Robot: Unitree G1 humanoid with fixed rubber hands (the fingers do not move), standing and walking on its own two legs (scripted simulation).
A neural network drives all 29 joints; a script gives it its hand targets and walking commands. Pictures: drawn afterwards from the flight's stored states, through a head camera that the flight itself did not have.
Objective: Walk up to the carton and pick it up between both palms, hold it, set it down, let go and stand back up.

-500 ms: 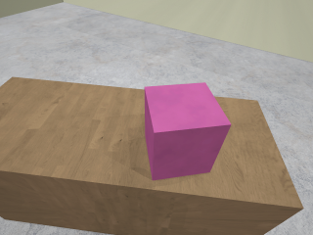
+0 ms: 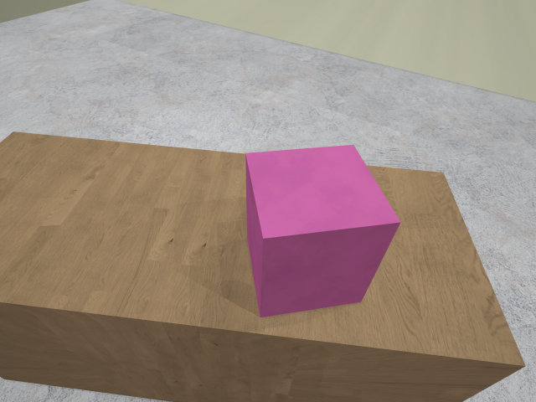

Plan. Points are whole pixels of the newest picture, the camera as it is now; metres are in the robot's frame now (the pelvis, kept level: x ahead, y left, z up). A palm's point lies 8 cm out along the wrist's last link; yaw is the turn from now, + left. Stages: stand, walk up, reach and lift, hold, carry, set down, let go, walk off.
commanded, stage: stand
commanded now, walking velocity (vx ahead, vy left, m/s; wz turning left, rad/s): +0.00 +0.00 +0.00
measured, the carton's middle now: (306, 231) +0.44 -0.06 -0.01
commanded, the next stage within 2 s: none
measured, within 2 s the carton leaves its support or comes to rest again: neither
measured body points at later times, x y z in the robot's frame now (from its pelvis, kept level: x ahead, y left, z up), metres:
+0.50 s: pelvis +0.00 -0.01 +0.00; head +0.00 +0.00 +0.45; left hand +0.03 +0.25 -0.14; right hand +0.03 -0.27 -0.12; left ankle +0.01 +0.10 -0.74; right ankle +0.02 -0.14 -0.74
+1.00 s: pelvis +0.00 -0.01 +0.00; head +0.00 +0.00 +0.45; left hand +0.03 +0.25 -0.14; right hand +0.03 -0.27 -0.13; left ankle +0.01 +0.10 -0.74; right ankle +0.02 -0.14 -0.74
